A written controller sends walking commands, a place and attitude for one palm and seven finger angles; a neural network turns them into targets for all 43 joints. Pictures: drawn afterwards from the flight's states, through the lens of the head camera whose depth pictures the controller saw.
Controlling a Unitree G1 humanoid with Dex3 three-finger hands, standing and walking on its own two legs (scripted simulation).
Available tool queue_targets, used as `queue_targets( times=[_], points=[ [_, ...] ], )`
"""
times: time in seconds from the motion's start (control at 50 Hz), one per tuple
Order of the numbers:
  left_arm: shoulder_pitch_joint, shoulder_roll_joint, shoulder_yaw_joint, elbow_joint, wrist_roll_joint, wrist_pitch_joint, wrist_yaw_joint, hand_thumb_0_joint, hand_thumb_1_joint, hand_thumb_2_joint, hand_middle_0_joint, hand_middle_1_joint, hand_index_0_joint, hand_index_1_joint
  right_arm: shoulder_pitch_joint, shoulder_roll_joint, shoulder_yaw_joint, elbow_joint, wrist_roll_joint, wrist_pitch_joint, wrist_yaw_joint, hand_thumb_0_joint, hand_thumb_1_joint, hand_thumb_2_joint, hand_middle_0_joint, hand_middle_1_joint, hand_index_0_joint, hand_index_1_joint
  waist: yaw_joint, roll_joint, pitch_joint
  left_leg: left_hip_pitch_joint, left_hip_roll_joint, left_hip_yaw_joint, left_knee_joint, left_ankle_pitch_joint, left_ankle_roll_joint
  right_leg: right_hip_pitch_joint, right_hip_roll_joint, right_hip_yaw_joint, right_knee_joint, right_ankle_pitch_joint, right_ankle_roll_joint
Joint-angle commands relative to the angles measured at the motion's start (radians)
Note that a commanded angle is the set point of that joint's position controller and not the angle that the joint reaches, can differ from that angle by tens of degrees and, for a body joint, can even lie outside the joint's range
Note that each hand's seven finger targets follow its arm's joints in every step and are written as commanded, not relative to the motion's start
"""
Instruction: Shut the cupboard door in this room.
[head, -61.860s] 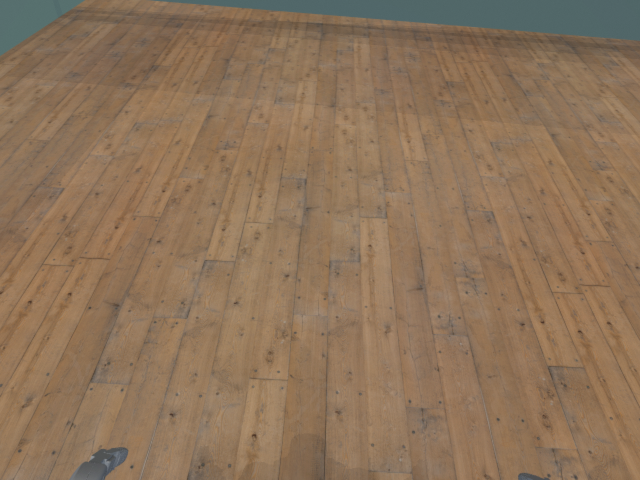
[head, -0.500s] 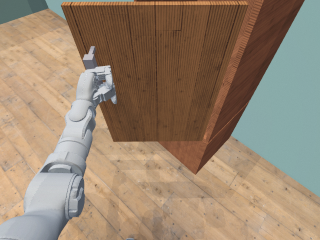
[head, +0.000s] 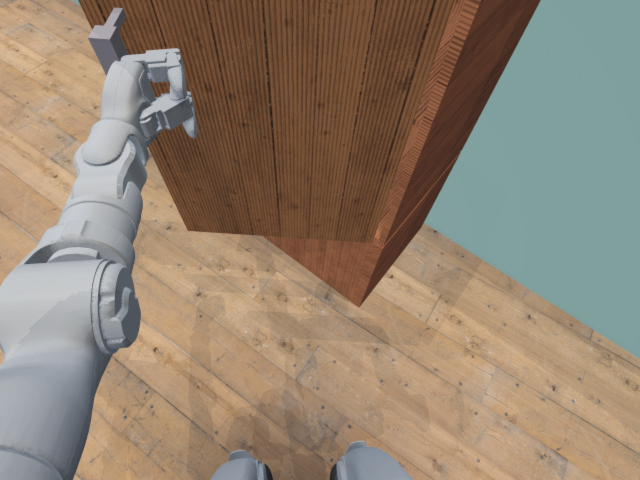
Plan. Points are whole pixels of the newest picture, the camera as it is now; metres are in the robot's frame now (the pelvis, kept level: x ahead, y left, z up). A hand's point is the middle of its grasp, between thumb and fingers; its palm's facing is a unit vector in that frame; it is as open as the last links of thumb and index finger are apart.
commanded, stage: push the door shut along its arc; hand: left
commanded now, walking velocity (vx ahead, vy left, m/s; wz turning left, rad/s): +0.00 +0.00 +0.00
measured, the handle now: (132, 76) +0.60 +0.16 +0.13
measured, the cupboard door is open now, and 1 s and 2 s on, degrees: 35 25 24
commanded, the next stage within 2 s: pull the fist back off the door in 0.78 s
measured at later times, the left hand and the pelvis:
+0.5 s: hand (210, 75) +0.58 +0.06 +0.14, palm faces -0.30 -0.95 -0.01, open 3.1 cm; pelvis +0.02 +0.00 -0.01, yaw +0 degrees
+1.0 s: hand (237, 54) +0.61 +0.03 +0.14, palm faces -0.08 -0.99 +0.15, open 3.3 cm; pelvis +0.01 -0.01 -0.02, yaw +0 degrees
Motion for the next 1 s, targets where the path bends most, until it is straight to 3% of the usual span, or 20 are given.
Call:
queue_targets(
  times=[0.0, 0.06, 0.12, 0.16, 0.22, 0.24, 0.28, 0.34, 0.42, 0.48, 0.54, 0.6, 0.7, 0.78, 0.82, 0.86, 0.88, 0.9, 0.94, 0.98],
  points=[
    [-0.584, 0.211, 0.02, -0.214, 0.003, -0.06, -0.026, 0.0, 0.9, 0.9, -1.3, -1.5, -1.3, -1.5, 0.171, -0.181, -0.067, -0.048, -0.009, -0.016, -0.011, 0.0, -0.9, -0.9, 0.2, 0.3, 0.2, 0.3, -0.039, 0.05, -0.481, 0.372, -0.016, -0.084, -0.026, 0.249, 0.021, 0.043, 0.018, 0.047, -0.096, 0.303, 0.013],
    [-0.599, 0.175, -0.008, -0.195, -0.004, -0.046, -0.05, 0.0, 0.9, 0.9, -1.3, -1.5, -1.3, -1.5, 0.186, -0.182, -0.067, -0.046, -0.011, -0.01, -0.01, 0.0, -0.9, -0.9, 0.2, 0.3, 0.2, 0.3, -0.049, 0.073, -0.491, 0.393, -0.014, -0.092, -0.013, 0.283, 0.018, 0.011, 0.023, 0.036, -0.086, 0.315, 0.01],
    [-0.646, 0.195, 0.006, -0.205, -0.01, -0.032, -0.057, 0.0, 0.9, 0.9, -1.3, -1.5, -1.3, -1.5, 0.209, -0.185, -0.069, -0.043, -0.015, -0.004, -0.013, 0.0, -0.9, -0.9, 0.2, 0.3, 0.2, 0.3, -0.061, 0.071, -0.515, 0.4, -0.014, -0.095, -0.002, 0.323, 0.024, 0.016, 0.027, 0.032, -0.077, 0.344, 0.009],
    [-0.632, 0.236, 0.044, -0.201, -0.006, -0.023, -0.059, 0.0, 0.9, 0.9, -1.3, -1.5, -1.3, -1.5, 0.21, -0.187, -0.07, -0.046, -0.017, 0.001, -0.011, 0.0, -0.9, -0.9, 0.2, 0.3, 0.2, 0.3, -0.047, 0.068, -0.543, 0.394, -0.016, -0.092, 0.006, 0.346, 0.022, 0.038, 0.028, 0.038, -0.073, 0.378, 0.011],
    [-0.664, 0.245, 0.049, -0.225, -0.003, -0.023, -0.058, 0.0, 0.9, 0.9, -1.3, -1.5, -1.3, -1.5, 0.227, -0.184, -0.07, -0.046, -0.022, 0.007, -0.011, 0.0, -0.9, -0.9, 0.2, 0.3, 0.2, 0.3, -0.053, 0.092, -0.562, 0.401, -0.018, -0.09, 0.016, 0.393, 0.025, 0.043, 0.03, 0.035, -0.063, 0.416, 0.009],
    [-0.649, 0.27, 0.067, -0.207, 0.006, -0.019, -0.057, 0.0, 0.9, 0.9, -1.3, -1.5, -1.3, -1.5, 0.225, -0.186, -0.068, -0.047, -0.022, 0.009, -0.009, 0.0, -0.9, -0.9, 0.2, 0.3, 0.2, 0.3, -0.046, 0.085, -0.559, 0.388, -0.018, -0.088, 0.019, 0.386, 0.023, 0.044, 0.031, 0.038, -0.063, 0.418, 0.011],
    [-0.655, 0.291, 0.069, -0.182, 0.019, -0.009, -0.058, 0.0, 0.9, 0.9, -1.3, -1.5, -1.3, -1.5, 0.234, -0.188, -0.068, -0.048, -0.023, 0.016, -0.01, 0.0, -0.9, -0.9, 0.2, 0.3, 0.2, 0.3, -0.061, 0.045, -0.532, 0.337, -0.019, -0.081, 0.02, 0.363, 0.028, 0.063, 0.03, 0.042, -0.067, 0.431, 0.016],
    [-0.646, 0.27, 0.049, -0.179, 0.031, -0.006, -0.067, 0.0, 0.9, 0.9, -1.3, -1.5, -1.3, -1.5, 0.237, -0.186, -0.069, -0.053, -0.025, 0.022, -0.01, 0.0, -0.9, -0.9, 0.2, 0.3, 0.2, 0.3, -0.055, 0.078, -0.547, 0.36, -0.022, -0.08, 0.029, 0.405, 0.026, 0.054, 0.032, 0.041, -0.059, 0.463, 0.012],
    [-0.706, 0.212, 0.001, -0.175, 0.019, 0.006, -0.093, 0.0, 0.9, 0.9, -1.3, -1.5, -1.3, -1.5, 0.251, -0.186, -0.073, -0.043, -0.029, 0.028, -0.013, 0.0, -0.9, -0.9, 0.2, 0.3, 0.2, 0.3, -0.09, 0.072, -0.523, 0.38, -0.02, -0.083, 0.035, 0.412, 0.03, 0.016, 0.037, 0.031, -0.062, 0.451, 0.011],
    [-0.775, 0.207, -0.008, -0.159, 0.017, 0.019, -0.104, 0.0, 0.9, 0.9, -1.3, -1.5, -1.3, -1.5, 0.254, -0.193, -0.076, -0.024, -0.032, 0.025, -0.015, 0.0, -0.9, -0.9, 0.2, 0.3, 0.2, 0.3, -0.114, 0.072, -0.512, 0.372, -0.02, -0.088, 0.049, 0.388, 0.031, -0.029, 0.038, 0.034, -0.063, 0.427, 0.016],
    [-0.82, 0.162, -0.039, -0.175, 0.013, 0.016, -0.113, 0.0, 0.9, 0.9, -1.3, -1.5, -1.3, -1.5, 0.253, -0.19, -0.076, -0.013, -0.035, 0.018, -0.015, 0.0, -0.9, -0.9, 0.2, 0.3, 0.2, 0.3, -0.122, 0.127, -0.544, 0.425, -0.019, -0.099, 0.063, 0.438, 0.03, -0.074, 0.042, 0.028, -0.049, 0.427, 0.011],
    [-0.837, 0.154, -0.046, -0.178, 0.012, 0.021, -0.123, 0.0, 0.9, 0.9, -1.3, -1.5, -1.3, -1.5, 0.252, -0.189, -0.078, 0.002, -0.042, 0.015, -0.013, 0.0, -0.9, -0.9, 0.2, 0.3, 0.2, 0.3, -0.121, 0.14, -0.577, 0.438, -0.02, -0.106, 0.078, 0.456, 0.029, -0.082, 0.044, 0.023, -0.037, 0.424, 0.006],
    [-0.9, 0.129, -0.068, -0.129, 0.022, 0.041, -0.121, 0.0, 0.9, 0.9, -1.3, -1.5, -1.3, -1.5, 0.252, -0.192, -0.075, 0.022, -0.044, 0.007, -0.017, 0.0, -0.9, -0.9, 0.2, 0.3, 0.2, 0.3, -0.15, 0.142, -0.542, 0.409, -0.019, -0.111, 0.093, 0.408, 0.033, -0.144, 0.045, 0.017, -0.032, 0.368, 0.007],
    [-0.956, 0.134, -0.069, -0.14, 0.03, 0.04, -0.116, 0.0, 0.9, 0.9, -1.3, -1.5, -1.3, -1.5, 0.262, -0.194, -0.076, 0.033, -0.048, -0.003, -0.017, 0.0, -0.9, -0.9, 0.2, 0.3, 0.2, 0.3, -0.162, 0.158, -0.578, 0.419, -0.015, -0.117, 0.114, 0.428, 0.036, -0.175, 0.047, 0.016, -0.011, 0.362, 0.007],
    [-0.974, 0.092, -0.092, -0.136, 0.03, 0.044, -0.116, 0.0, 0.9, 0.9, -1.3, -1.5, -1.3, -1.5, 0.265, -0.192, -0.076, 0.042, -0.052, -0.006, -0.018, 0.0, -0.9, -0.9, 0.2, 0.3, 0.2, 0.3, -0.176, 0.162, -0.577, 0.436, -0.014, -0.124, 0.116, 0.437, 0.039, -0.196, 0.049, 0.008, -0.008, 0.349, 0.005],
    [-0.971, 0.133, -0.069, -0.097, 0.033, 0.06, -0.119, 0.0, 0.9, 0.9, -1.3, -1.5, -1.3, -1.5, 0.263, -0.197, -0.072, 0.047, -0.054, -0.009, -0.019, 0.0, -0.9, -0.9, 0.2, 0.3, 0.2, 0.3, -0.177, 0.135, -0.565, 0.384, -0.017, -0.115, 0.126, 0.397, 0.039, -0.182, 0.051, 0.009, -0.008, 0.34, 0.007],
    [-0.991, 0.189, 0.148, -0.096, -0.025, 0.089, 0.095, 0.0, 0.9, 0.9, -1.3, -1.5, -1.3, -1.5, 0.294, -0.157, -0.051, 0.007, -0.057, -0.015, -0.001, 0.0, -0.9, -0.9, 0.2, 0.3, 0.2, 0.3, -0.13, 0.159, -0.601, 0.268, -0.003, -0.107, 0.126, 0.331, 0.024, -0.1, 0.035, 0.032, -0.029, 0.338, 0.014],
    [-0.944, 0.158, 0.123, -0.06, 0.014, 0.102, 0.208, 0.0, 0.9, 0.9, -1.3, -1.5, -1.3, -1.5, 0.309, -0.157, -0.049, 0.003, -0.068, -0.019, 0.018, 0.0, -0.9, -0.9, 0.2, 0.3, 0.2, 0.3, -0.135, 0.13, -0.604, 0.221, -0.007, -0.107, 0.114, 0.307, 0.02, -0.074, 0.033, 0.032, -0.012, 0.334, 0.022],
    [-0.895, 0.114, 0.141, -0.058, 0.047, 0.101, 0.336, 0.0, 0.9, 0.9, -1.3, -1.5, -1.3, -1.5, 0.324, -0.155, -0.057, -0.003, -0.091, -0.017, 0.048, 0.0, -0.9, -0.9, 0.2, 0.3, 0.2, 0.3, -0.137, 0.087, -0.611, 0.21, -0.005, -0.112, 0.121, 0.341, 0.018, -0.091, 0.029, 0.021, 0.004, 0.346, 0.029],
    [-0.897, 0.134, 0.168, -0.109, 0.12, 0.069, 0.477, 0.0, 0.9, 0.9, -1.3, -1.5, -1.3, -1.5, 0.338, -0.152, -0.06, -0.021, -0.118, -0.009, 0.08, 0.0, -0.9, -0.9, 0.2, 0.3, 0.2, 0.3, -0.12, 0.111, -0.626, 0.181, -0.011, -0.096, 0.129, 0.339, 0.016, -0.067, 0.024, 0.02, 0.011, 0.361, 0.029]
  ],
)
